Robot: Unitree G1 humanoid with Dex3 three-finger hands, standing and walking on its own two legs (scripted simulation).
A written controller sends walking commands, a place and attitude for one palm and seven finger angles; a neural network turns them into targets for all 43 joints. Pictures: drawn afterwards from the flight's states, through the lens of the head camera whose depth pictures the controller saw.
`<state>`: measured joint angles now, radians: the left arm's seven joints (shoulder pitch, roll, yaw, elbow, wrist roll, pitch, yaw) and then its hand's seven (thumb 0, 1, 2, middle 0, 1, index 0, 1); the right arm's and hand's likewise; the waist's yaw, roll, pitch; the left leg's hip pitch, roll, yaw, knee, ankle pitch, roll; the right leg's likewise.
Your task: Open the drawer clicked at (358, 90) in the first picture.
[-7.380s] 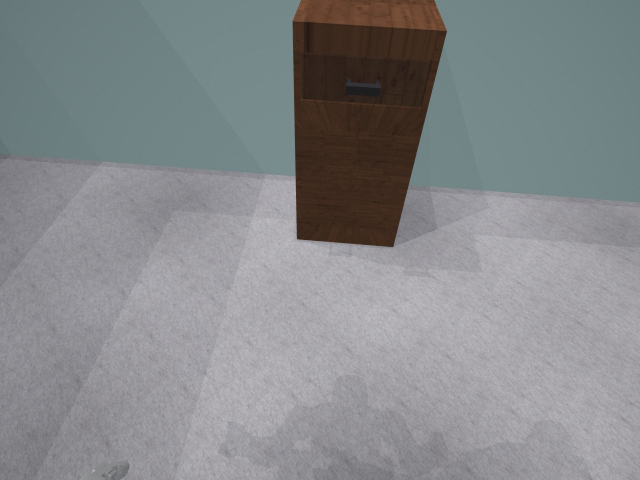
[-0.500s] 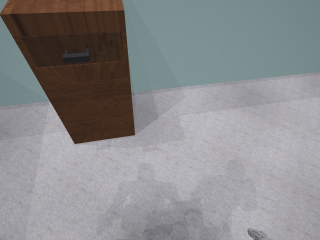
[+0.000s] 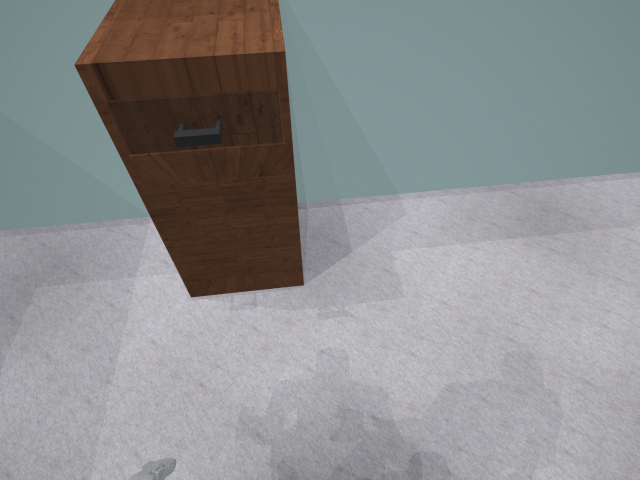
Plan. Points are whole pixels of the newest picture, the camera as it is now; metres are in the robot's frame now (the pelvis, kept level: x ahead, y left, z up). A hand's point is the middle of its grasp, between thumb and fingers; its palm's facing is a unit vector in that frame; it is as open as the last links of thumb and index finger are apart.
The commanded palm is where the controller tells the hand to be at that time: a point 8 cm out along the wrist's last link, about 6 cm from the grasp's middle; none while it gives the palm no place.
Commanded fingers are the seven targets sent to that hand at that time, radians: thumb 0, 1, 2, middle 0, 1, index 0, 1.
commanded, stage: turn to face it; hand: left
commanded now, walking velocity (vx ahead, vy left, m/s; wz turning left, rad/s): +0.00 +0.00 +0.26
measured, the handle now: (199, 131) +0.83 +0.31 -0.04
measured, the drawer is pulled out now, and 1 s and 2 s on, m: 0.00 0.00 0.00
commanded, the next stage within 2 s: take the last steps up to it in 0.02 s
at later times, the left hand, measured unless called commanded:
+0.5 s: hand out of the picture -0.10 +0.17 -0.17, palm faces +0.24 -0.95 -0.18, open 7.3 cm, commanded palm none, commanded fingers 0.00 0.90 0.90 -0.20 -0.30 -0.20 -0.30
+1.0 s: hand (196, 411) +0.25 +0.21 -0.17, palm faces +0.03 -0.98 -0.19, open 7.4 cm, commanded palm none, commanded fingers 0.00 0.90 0.90 -0.20 -0.30 -0.20 -0.30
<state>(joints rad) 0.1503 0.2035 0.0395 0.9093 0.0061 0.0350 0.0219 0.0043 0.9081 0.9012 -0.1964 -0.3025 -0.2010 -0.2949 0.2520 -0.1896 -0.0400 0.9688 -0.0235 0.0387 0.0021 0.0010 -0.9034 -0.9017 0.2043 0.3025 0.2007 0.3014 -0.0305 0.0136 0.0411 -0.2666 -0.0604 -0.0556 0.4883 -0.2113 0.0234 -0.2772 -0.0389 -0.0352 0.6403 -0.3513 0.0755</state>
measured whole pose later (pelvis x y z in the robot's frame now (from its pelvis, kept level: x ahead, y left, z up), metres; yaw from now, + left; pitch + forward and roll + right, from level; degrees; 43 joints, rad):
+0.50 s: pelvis +0.00 +0.01 +0.01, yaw +7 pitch -1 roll +0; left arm 0.45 0.17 0.04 1.11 0.03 -0.02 0.01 0.00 0.91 0.90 -0.20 -0.30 -0.20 -0.30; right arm 0.23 -0.20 -0.06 1.04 -0.03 0.02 0.03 0.00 -0.91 -0.90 0.20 0.30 0.19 0.30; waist 0.07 -0.02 -0.01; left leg -0.27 0.06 0.09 0.61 -0.35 -0.02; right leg -0.13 -0.08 -0.15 0.41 -0.26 0.01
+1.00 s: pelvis +0.16 +0.03 -0.01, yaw +4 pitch -1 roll +0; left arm 0.12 0.19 0.06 1.02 0.02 -0.01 -0.02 0.00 0.91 0.90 -0.19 -0.30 -0.20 -0.29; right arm 0.50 -0.10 -0.03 1.17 -0.03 -0.05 -0.02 0.00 -0.91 -0.90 0.20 0.30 0.20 0.30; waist -0.06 0.00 0.07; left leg 0.10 0.06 0.16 0.35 -0.43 -0.04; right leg -0.49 -0.08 -0.12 0.67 -0.21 -0.01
